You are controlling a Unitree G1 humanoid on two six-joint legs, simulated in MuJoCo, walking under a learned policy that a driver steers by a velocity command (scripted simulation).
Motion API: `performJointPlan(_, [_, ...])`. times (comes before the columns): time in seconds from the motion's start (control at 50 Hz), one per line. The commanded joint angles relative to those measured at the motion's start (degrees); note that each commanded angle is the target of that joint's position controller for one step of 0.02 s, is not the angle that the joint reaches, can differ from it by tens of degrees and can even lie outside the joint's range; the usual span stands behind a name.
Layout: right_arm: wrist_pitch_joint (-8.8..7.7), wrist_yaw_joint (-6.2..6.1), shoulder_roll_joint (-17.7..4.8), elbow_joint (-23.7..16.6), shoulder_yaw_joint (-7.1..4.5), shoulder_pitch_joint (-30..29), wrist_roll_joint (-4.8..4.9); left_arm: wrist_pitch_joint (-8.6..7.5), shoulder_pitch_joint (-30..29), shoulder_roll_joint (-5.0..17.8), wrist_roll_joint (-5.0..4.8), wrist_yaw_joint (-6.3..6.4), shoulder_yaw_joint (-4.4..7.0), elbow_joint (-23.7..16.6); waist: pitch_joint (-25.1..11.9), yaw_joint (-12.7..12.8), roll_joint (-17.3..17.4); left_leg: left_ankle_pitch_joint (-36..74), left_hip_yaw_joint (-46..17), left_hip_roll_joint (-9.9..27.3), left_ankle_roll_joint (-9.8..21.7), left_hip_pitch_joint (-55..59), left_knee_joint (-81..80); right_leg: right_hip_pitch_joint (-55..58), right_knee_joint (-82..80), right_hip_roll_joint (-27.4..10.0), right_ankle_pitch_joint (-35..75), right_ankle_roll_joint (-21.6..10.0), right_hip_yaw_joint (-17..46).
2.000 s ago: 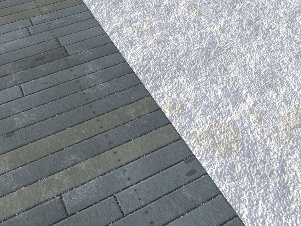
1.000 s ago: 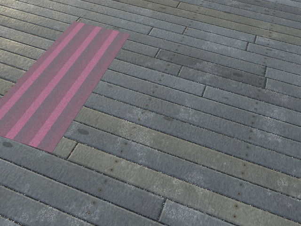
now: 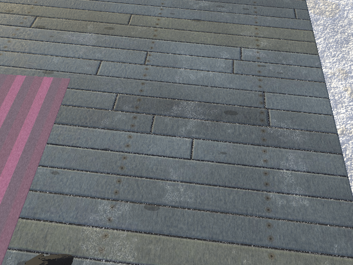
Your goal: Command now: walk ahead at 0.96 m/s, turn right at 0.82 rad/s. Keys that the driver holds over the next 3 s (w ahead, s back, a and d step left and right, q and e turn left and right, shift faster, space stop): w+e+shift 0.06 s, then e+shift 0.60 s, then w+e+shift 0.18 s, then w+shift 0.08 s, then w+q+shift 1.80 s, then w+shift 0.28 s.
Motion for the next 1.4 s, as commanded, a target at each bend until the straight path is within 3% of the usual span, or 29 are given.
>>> performJointPlan(0.02, [-5.71, 0.45, -7.6, -13.9, -0.95, -11.2, 2.70, -1.32, 18.6, 8.4, 1.38, 1.30, 3.14, 1.0, -9.9, 6.1, 4.2, 4.3, -9.9, 0.1, 3.1, -45.3, 14.1, 45.7, -29.4, -20.3, -22.7, -12.2, 51.0])
performJointPlan(0.08, [-3.00, 0.38, -7.4, -12.1, -1.64, -7.2, -0.04, -1.82, 7.6, 5.4, 1.78, 1.52, 2.03, -1.6, -0.3, -2.7, 3.1, 5.0, -9.4, 3.9, 0.9, -35.4, 4.2, 20.3, -31.3, -12.7, -5.1, -11.5, 37.4])
performJointPlan(0.16, [-2.39, 0.16, -5.7, -16.3, -1.21, -17.3, -3.52, -1.14, 5.9, 7.4, 0.35, 3.90, 2.27, -0.1, 4.8, -2.0, 2.3, 17.1, -0.5, -0.1, -3.5, -22.7, -21.1, -0.1, -26.8, -4.0, 29.6, -6.3, 20.6])
performJointPlan(0.24, [-1.83, 0.79, -4.4, -18.9, -1.98, -23.8, -0.50, 1.91, 14.5, 8.4, -1.08, 5.19, 3.28, 3.8, -3.6, 3.8, -3.9, 35.1, -1.3, -8.4, -4.0, -9.1, -41.6, 5.1, -20.0, -1.6, 16.1, 0.6, 25.5])
performJointPlan(0.32, [-1.80, 0.09, -9.3, -17.5, -4.76, -16.3, -0.36, 3.21, 10.0, 5.8, -0.71, 6.14, 3.14, 1.7, -10.3, -1.9, -7.5, 38.7, -5.8, -4.6, -1.6, -2.3, -51.2, 18.9, 1.4, -1.2, 17.0, 6.6, 29.0])
performJointPlan(0.34, [-1.64, -0.06, -10.5, -15.9, -4.80, -7.3, -1.32, 3.42, 11.6, 1.7, 0.62, 5.78, 1.76, 0.2, -20.1, -4.0, -3.3, 50.3, -12.1, 6.2, 2.3, 12.7, -44.3, 15.0, 18.1, 0.2, 0.5, 9.1, 24.7])
performJointPlan(0.36, [-0.99, 0.26, -11.6, -16.7, -4.12, -6.0, -3.73, 3.52, 25.1, -4.0, 1.28, 4.99, 0.02, 0.0, -29.4, 2.6, 15.7, 77.3, -32.9, 25.0, 12.7, 28.9, -39.2, 0.1, 39.5, 6.1, -38.8, 11.5, 22.0])
performJointPlan(0.38, [0.25, 0.91, -12.2, -16.2, -4.85, -7.0, -1.95, 3.74, 31.6, 5.1, 0.05, 3.80, 0.73, 0.3, -36.6, 3.7, 17.8, 58.4, -43.8, 32.5, 19.8, 30.8, -39.5, -4.1, 51.9, -1.1, -31.9, 13.2, 21.3])
performJointPlan(0.42, [2.36, -0.93, -5.7, -18.4, -3.51, -16.3, -1.57, 5.36, 14.4, 10.5, -0.93, 4.06, 2.51, -2.1, -21.7, 0.5, 5.9, 19.5, -29.8, 20.6, 15.2, 12.8, -49.4, -9.0, 47.6, -7.7, -15.3, 14.6, 14.1])
performJointPlan(0.48, [3.85, -1.45, -6.3, -16.3, -3.50, -20.8, -1.83, 7.84, 10.7, 6.9, -0.39, 4.93, 2.24, -4.5, -6.7, 3.2, 5.3, 23.2, -11.4, 11.4, 10.8, -10.7, -54.8, -0.8, 35.2, -10.2, -12.5, 14.4, 9.8])
performJointPlan(0.54, [3.46, -1.05, -8.1, -12.9, -4.84, -18.2, -1.89, 6.94, 8.4, 2.8, 0.37, 5.28, 1.04, -5.3, -8.4, 2.0, 6.8, 34.3, -6.9, 14.0, 13.8, -7.3, -56.2, -0.5, 25.8, -12.0, -11.8, 13.9, 8.0])
performJointPlan(0.7, [4.22, -0.11, -13.5, -10.5, -7.70, -20.7, 1.17, 8.28, 4.2, 7.0, -0.02, 2.64, 2.96, -5.2, -9.5, 2.6, 9.1, 2.6, 1.0, 17.6, 10.6, -9.4, -61.5, 10.2, 9.3, -13.6, -5.1, 9.4, 3.9])
performJointPlan(0.76, [4.30, 0.03, -14.0, -9.6, -8.23, -21.4, 2.56, 7.92, 7.6, 7.7, -0.53, 1.58, 3.78, -2.1, -8.5, 4.8, 8.6, -11.0, 2.2, 18.5, 7.7, -10.7, -62.3, 17.5, 1.7, -12.1, -10.3, 5.5, -1.0])
performJointPlan(0.8, [5.19, -0.02, -10.9, -9.1, -7.65, -23.0, 1.83, 7.35, 18.6, 7.2, -0.85, 2.01, 4.29, 4.6, -7.5, 9.1, 1.9, -17.0, 8.5, 13.2, 4.6, -16.0, -50.9, 29.1, -7.3, -7.9, -10.4, 2.7, -5.3])
performJointPlan(0.82, [5.55, 0.26, -7.3, -9.0, -6.80, -23.9, 1.20, 6.67, 25.6, 8.2, -1.26, 2.54, 5.03, 7.9, -3.5, 11.5, -8.2, -17.2, 13.1, 8.1, 1.8, -25.9, -31.6, 35.8, -13.7, -10.0, -15.3, -1.1, 3.2])
performJointPlan(0.84, [5.24, 0.99, -1.5, -11.0, -4.91, -25.7, 0.19, 4.78, 25.9, 11.4, -0.66, 2.56, 4.53, 6.4, 4.2, 8.3, -19.2, -16.3, 10.2, 3.1, -0.2, -48.0, -7.0, 38.1, -15.9, -19.5, -15.8, -6.4, 26.8])
performJointPlan(0.86, [3.10, 1.59, -4.4, -15.0, -5.15, -27.7, 1.75, 1.74, 19.4, 13.8, 0.40, 1.59, 4.20, 1.2, 1.8, 6.3, -16.9, -12.0, -1.8, -1.6, 0.3, -58.9, -3.7, 36.3, -30.5, -27.2, -32.3, -13.9, 51.2])
performJointPlan(0.9, [-0.17, 2.71, -10.2, -14.3, -6.23, -28.8, 2.31, -0.91, 14.1, 9.9, 0.60, 2.05, 2.86, -0.2, 3.4, 4.0, -7.9, 4.1, -4.9, 2.8, 1.9, -58.9, -8.3, 35.5, -34.2, -28.2, -28.8, -10.2, 44.9])
performJointPlan(0.94, [-0.29, 2.77, -9.9, -10.5, -6.35, -24.6, 0.62, -0.75, 12.3, 7.5, 1.16, 3.00, 1.73, -0.4, 2.4, 1.9, -6.7, 14.0, -3.9, 4.5, -0.3, -51.7, -14.1, 33.2, -32.3, -23.9, -19.7, -6.4, 33.7])
performJointPlan(1.06, [2.38, 4.20, -4.8, -7.5, -3.96, -26.0, 2.25, -1.91, 18.9, 5.7, 1.71, 4.07, 0.87, 1.3, 3.2, 4.9, -5.1, 30.6, 0.1, 2.9, -0.9, -44.0, -23.5, 33.5, -34.9, -18.7, 3.5, -0.7, 11.9])
performJointPlan(1.16, [1.34, 6.32, -3.8, -7.8, -2.52, -29.7, 3.20, -1.84, 19.9, 6.4, 1.45, 3.94, 1.25, 2.8, 8.6, 7.0, -2.5, 31.4, 1.2, 1.0, 2.2, -43.5, -33.0, 37.8, -37.0, -20.4, 12.7, 1.8, 1.6])
performJointPlan(1.24, [1.13, 6.54, -5.3, -8.5, -2.55, -27.2, 3.13, -0.28, 19.2, 9.4, 2.11, 5.48, 2.00, 3.4, 2.7, 4.3, -8.1, 22.9, 10.3, -5.4, 6.8, -32.4, -33.8, 45.0, -27.0, -21.3, 63.7, 5.1, -3.4])
performJointPlan(1.28, [2.45, 5.22, -10.4, -5.9, -4.57, -12.4, 3.80, 0.93, 16.8, 11.5, 3.11, 6.49, 2.47, 3.5, -4.8, -3.8, -11.3, 16.7, 11.4, -8.8, 9.7, -18.6, -31.0, 46.3, -9.1, -21.3, 85.6, 6.2, -3.6])
performJointPlan(1.3, [3.11, 4.35, -13.5, -3.2, -6.01, 0.8, 3.17, 0.86, 12.5, 12.8, 3.08, 6.47, 2.56, 2.7, -9.9, -10.8, -8.8, 19.2, 8.7, -9.1, 11.6, -1.0, -35.2, 37.0, 7.6, -19.6, 83.7, 7.1, -4.0])
performJointPlan(1.32, [4.29, 3.10, -15.8, -1.8, -6.53, 8.7, 2.74, -0.61, 11.4, 8.4, 3.89, 5.94, 1.29, 1.7, -12.2, -12.3, 4.7, 11.1, -4.2, -3.1, 15.2, 17.4, -31.8, 15.3, 33.8, -13.2, 34.7, 8.8, -1.3])
performJointPlan(1.34, [3.11, 3.50, -14.4, -3.8, -5.90, 3.2, 1.56, -2.84, 16.6, -1.1, 0.54, 4.82, -1.77, -1.9, -19.0, -3.3, 20.6, -8.7, -42.7, 12.0, 28.5, 28.4, -45.0, -6.3, 53.6, -0.1, -19.4, 13.0, 9.0])
performJointPlan(1.36, [2.58, 3.57, -9.8, -4.6, -5.12, 2.2, 1.22, -4.92, 7.2, 3.7, -0.90, 4.10, -1.92, -4.8, -18.1, -7.3, 7.2, -11.8, -46.5, 10.9, 24.8, 23.5, -53.4, -6.6, 51.5, -1.9, -15.4, 9.9, 16.4])
performJointPlan(1.38, [2.16, 3.41, -9.6, -4.2, -5.05, 2.2, 0.82, -5.66, 4.6, 4.0, -2.41, 3.77, -1.67, -6.9, -11.9, -5.0, 3.8, -10.8, -42.9, 11.0, 22.7, 17.2, -55.2, -8.2, 47.6, -4.4, -14.0, 8.8, 16.2])
performJointPlan(1.4, [1.85, 3.67, -8.7, -4.2, -4.74, 0.9, 1.32, -5.91, 2.3, 3.3, -0.97, 4.01, -2.05, -7.4, -6.6, -2.7, -3.7, -7.1, -38.3, 8.4, 21.0, 8.2, -56.6, -6.3, 42.9, -6.4, -13.0, 7.7, 14.6])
